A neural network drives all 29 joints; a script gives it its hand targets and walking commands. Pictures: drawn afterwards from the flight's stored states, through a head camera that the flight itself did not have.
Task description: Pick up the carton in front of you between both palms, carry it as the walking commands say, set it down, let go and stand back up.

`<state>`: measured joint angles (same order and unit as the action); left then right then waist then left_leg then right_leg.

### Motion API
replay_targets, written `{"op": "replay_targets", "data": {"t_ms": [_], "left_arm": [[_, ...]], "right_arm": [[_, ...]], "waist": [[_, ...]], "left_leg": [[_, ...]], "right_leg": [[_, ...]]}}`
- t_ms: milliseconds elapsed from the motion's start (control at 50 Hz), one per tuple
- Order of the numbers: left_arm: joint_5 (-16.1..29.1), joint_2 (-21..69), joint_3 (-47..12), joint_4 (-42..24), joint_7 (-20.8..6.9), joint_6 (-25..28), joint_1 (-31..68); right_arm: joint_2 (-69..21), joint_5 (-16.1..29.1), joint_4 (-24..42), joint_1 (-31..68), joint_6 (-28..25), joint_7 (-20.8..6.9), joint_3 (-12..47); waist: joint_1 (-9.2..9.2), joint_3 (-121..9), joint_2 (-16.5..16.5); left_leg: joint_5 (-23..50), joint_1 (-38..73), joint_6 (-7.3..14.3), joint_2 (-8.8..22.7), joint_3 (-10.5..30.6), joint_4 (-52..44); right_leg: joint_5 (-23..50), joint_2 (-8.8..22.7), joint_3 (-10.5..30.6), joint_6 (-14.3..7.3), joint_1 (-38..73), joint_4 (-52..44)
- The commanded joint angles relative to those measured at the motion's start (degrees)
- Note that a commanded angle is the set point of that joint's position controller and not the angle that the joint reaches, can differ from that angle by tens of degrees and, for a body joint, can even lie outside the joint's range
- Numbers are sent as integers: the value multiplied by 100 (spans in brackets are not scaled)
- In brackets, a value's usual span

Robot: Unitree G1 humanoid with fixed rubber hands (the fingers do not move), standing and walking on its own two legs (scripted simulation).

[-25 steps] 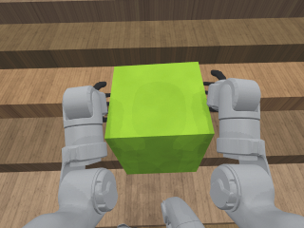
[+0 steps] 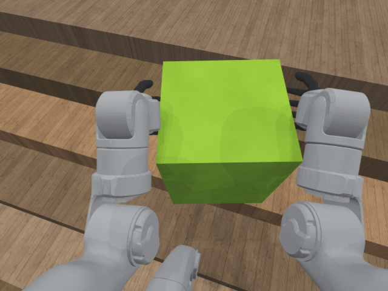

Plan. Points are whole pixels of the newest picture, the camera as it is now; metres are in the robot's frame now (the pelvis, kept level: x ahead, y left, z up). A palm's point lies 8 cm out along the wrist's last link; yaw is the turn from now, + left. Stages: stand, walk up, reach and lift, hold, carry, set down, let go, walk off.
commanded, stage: carry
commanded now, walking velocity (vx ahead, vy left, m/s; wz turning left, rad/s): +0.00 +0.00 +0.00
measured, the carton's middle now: (219, 141) +0.41 +0.04 +0.05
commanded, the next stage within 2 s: none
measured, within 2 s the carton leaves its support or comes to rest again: neither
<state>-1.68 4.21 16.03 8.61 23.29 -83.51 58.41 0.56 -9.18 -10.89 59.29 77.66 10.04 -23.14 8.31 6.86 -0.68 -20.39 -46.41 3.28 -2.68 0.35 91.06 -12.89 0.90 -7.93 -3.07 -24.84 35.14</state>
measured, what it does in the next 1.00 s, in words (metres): climbs: left foot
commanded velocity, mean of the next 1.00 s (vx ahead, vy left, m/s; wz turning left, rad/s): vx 0.00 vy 0.00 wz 0.00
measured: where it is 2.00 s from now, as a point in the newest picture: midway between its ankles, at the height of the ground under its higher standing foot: outside the picture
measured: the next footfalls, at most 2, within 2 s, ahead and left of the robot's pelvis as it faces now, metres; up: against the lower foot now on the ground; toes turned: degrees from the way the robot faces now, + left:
left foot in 0.08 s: +0.14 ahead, +0.15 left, +0.00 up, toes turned +3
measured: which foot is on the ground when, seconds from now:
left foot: up 0.00-0.06, down 0.08-1.00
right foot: down 0.00-1.00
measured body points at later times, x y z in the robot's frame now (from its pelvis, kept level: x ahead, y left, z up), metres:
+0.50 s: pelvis +0.12 +0.01 +0.03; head +0.14 +0.01 +0.47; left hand +0.50 +0.14 +0.14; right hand +0.51 -0.15 +0.16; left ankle +0.08 +0.11 -0.69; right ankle +0.07 -0.07 -0.72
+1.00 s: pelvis +0.15 +0.04 +0.03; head +0.18 +0.04 +0.48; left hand +0.53 +0.18 +0.14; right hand +0.54 -0.11 +0.16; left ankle +0.10 +0.13 -0.70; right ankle +0.08 -0.06 -0.71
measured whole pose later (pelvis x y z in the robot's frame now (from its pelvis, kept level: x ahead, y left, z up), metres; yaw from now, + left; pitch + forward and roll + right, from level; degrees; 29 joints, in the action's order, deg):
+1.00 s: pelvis +0.15 +0.04 +0.03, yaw +0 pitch +5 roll +1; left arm -6.7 2.3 15.2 13.3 12.4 -75.4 45.4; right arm -4.2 -5.9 -16.5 49.3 70.2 17.5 -16.4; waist -0.7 -1.9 0.5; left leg -9.4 -15.0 3.8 -1.1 -4.6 28.3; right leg -9.5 -0.4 -3.7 -2.6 -8.6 19.4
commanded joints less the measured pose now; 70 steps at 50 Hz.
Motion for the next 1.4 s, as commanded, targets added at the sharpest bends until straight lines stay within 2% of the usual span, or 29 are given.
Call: {"op": "replay_targets", "data": {"t_ms": [0, 60, 100, 120, 140, 160, 180, 280, 400, 440, 460, 480, 600, 720, 760, 780, 800, 860, 940, 980, 1020, 1140, 1180, 1200, 1220, 1260, 1340, 1360, 1380], "left_arm": [[2921, 6268, -2753, -910, -2870, 385, 5924], [2556, 6079, -2412, -21, -2894, 206, 5199], [2461, 6078, -2217, 380, -2946, 100, 5308], [2358, 6013, -2180, 615, -2955, 121, 5091], [2257, 6000, -2029, 929, -2962, 146, 4929], [2193, 5961, -1805, 1123, -2952, 160, 4741], [1987, 5811, -1691, 1108, -2920, 226, 4685], [1869, 6106, -1559, 970, -2902, 466, 4840], [1936, 6313, -1867, 405, -2796, 935, 4831], [1992, 6393, -1993, 277, -2811, 1038, 4689], [1976, 6353, -1986, 342, -2812, 1101, 4468], [1920, 6325, -2050, 340, -2825, 1152, 4276], [2325, 6394, -2838, -750, -2883, 1303, 4627], [2149, 6169, -2995, -602, -2826, 1184, 3784], [2144, 6221, -3100, -507, -2841, 1212, 3731], [2170, 6319, -3146, -374, -2848, 1212, 3674], [2116, 6259, -3125, -319, -2854, 1236, 3609], [2138, 6219, -3153, -659, -2815, 1343, 4142], [2279, 6338, -3246, -668, -2798, 1333, 4214], [2378, 6455, -3191, -389, -2884, 1284, 3947], [2296, 6432, -3011, 125, -2972, 1293, 3501], [2446, 6465, -2912, 106, -3134, 1368, 3868], [2359, 6432, -2870, 188, -3060, 1396, 3749], [2285, 6404, -2777, 285, -3014, 1370, 3670], [2142, 6348, -2672, 332, -2963, 1371, 3542], [2093, 6215, -2626, 70, -2892, 1390, 3736], [2172, 6207, -2675, -274, -2805, 1426, 4086], [2219, 6299, -2716, -252, -2825, 1402, 4010], [2250, 6316, -2734, -168, -2847, 1396, 3914]], "right_arm": [[-5631, 2363, 263, 4251, 169, -1318, 2701], [-5753, 2421, -224, 4110, 340, -1317, 2830], [-5907, 2375, -567, 4236, 351, -1373, 2737], [-6107, 2465, -898, 4031, 387, -1453, 2726], [-6223, 2547, -1117, 3981, 391, -1541, 2677], [-6181, 2564, -1327, 3796, 375, -1621, 2543], [-6340, 2676, -1461, 3766, 356, -1710, 2467], [-6845, 2912, -1325, 4279, 147, -1950, 2249], [-7408, 2860, -1798, 3681, -228, -2105, 2234], [-7439, 2852, -1766, 3349, -379, -2073, 2307], [-7521, 2849, -1723, 3285, -415, -2052, 2340], [-7432, 2831, -1662, 3196, -448, -1996, 2395], [-7416, 3154, -390, 3557, -542, -1709, 3447], [-7378, 3171, -246, 3094, -511, -1602, 3853], [-7423, 3094, -408, 2968, -521, -1693, 3777], [-7349, 3056, -607, 2776, -518, -1744, 3723], [-7236, 3033, -778, 2512, -536, -1803, 3668], [-7327, 3129, -509, 3009, -596, -1931, 3661], [-7253, 3090, -540, 2929, -585, -1876, 3585], [-7107, 2889, -784, 2528, -606, -1804, 3419], [-7070, 2718, -1032, 2288, -608, -1760, 3258], [-7051, 2836, -589, 2940, -760, -1711, 3424], [-7074, 2928, -720, 2859, -744, -1777, 3481], [-6954, 2961, -824, 2609, -737, -1810, 3470], [-6952, 3018, -823, 2667, -730, -1850, 3487], [-7121, 3156, -649, 3035, -725, -1913, 3520], [-7260, 3253, -721, 3147, -676, -1914, 3458], [-7227, 3194, -792, 3006, -687, -1884, 3385], [-7216, 3085, -902, 2847, -680, -1859, 3272]], "waist": [[-559, -4126, 284], [-715, -4499, 1469], [-883, -4382, 482], [-1020, -4232, 626], [-884, -4241, -480], [-1016, -4873, -1432], [-1304, -4854, -1043], [-1163, -3968, -372], [-1024, -4210, -1238], [-853, -4114, -122], [-845, -4245, 1276], [-731, -4410, 1183], [-778, -4230, 685], [-857, -4539, 1238], [-1179, -4725, 540], [-1117, -4902, -855], [-1185, -4919, -1288], [-1051, -4095, -561], [-919, -4304, -949], [-785, -4259, -227], [-738, -4141, 1283], [-1088, -4012, 795], [-1184, -4044, -701], [-1198, -4114, -1053], [-1171, -4169, -731], [-919, -3716, -270], [-813, -4210, -731], [-811, -4207, -453], [-870, -4218, 602]], "left_leg": [[131, 903, 70, 418, -280, -2551], [1665, 2512, 185, 382, -412, -4905], [3347, 3087, 18, 45, -960, -7032], [3824, 3817, -127, 415, -633, -8399], [7307, 5795, -7, 1419, 140, -7144], [10678, 7759, 754, 2383, 881, -5448], [10800, 7793, 1099, 2383, 1116, -5606], [7357, 5875, 826, 1801, 510, -6233], [7701, 5997, 433, 1098, -74, -5492], [2997, 3604, 118, 680, -263, -4720], [-880, 1395, -164, 337, -391, -3698], [-1398, 612, -355, 173, -275, -2883], [-310, 907, -356, 320, -220, -2716], [1594, 2433, -196, -56, -816, -7424], [4760, 4995, 1, 565, -308, -8007], [8983, 7201, 448, 1591, 446, -6313], [10645, 7773, 1088, 2222, 830, -5733], [8600, 6648, 895, 1789, 410, -6113], [8634, 6483, 449, 1204, 18, -5571], [5019, 4474, 182, 815, -228, -4989], [-1030, 1200, -281, 196, -306, -4154], [2300, 3907, 13, 126, -713, -7807], [7695, 6639, 508, 1214, 299, -6844], [9823, 7098, 1283, 2159, 702, -6087], [9430, 6740, 1523, 2266, 685, -6193], [7689, 5741, 1079, 1775, 320, -6383], [8125, 5824, 502, 1235, 77, -5493], [6022, 5020, 330, 1136, 104, -5291], [2240, 3313, 46, 737, -123, -4827]], "right_leg": [[3878, 1209, 953, -909, 2344, -495], [4905, 1180, 509, -803, 1996, -312], [4959, 487, 89, -301, 2785, 578], [3398, 525, 309, -295, 2580, 836], [172, 360, 406, -82, 796, 1423], [-1689, 186, 487, 185, -1071, 2025], [-1984, -83, 619, 217, -1797, 2762], [-1059, -58, 702, 280, -1208, 2628], [1632, -365, 118, 122, 1095, -2320], [5091, 509, 908, -95, 3739, -2478], [9075, 1701, 1682, -696, 5678, -601], [9526, 2103, 1714, -1311, 5853, -471], [6393, 1399, 1072, -1013, 4119, -734], [7748, 899, 666, -693, 4710, 390], [4543, 585, 595, -323, 2837, 993], [528, 224, 348, -5, 586, 1566], [-1756, -60, 540, 165, -567, 1896], [-1186, -21, 706, 12, -475, 604], [874, -340, 158, 86, 1309, -2150], [4459, 260, 748, -81, 3408, -2221], [9082, 1759, 1749, -1141, 5530, -536], [7053, 854, 862, -420, 3368, 326], [767, 241, 574, -41, 363, 1398], [-1950, -54, 597, 233, -574, 2183], [-2129, -28, 848, 241, -631, 2489], [-1474, 115, 849, 96, -76, 1000], [833, -258, 282, -45, 1865, -2166], [2289, 54, 606, -144, 2812, -2418], [6095, 820, 1302, -416, 4298, -1421]]}}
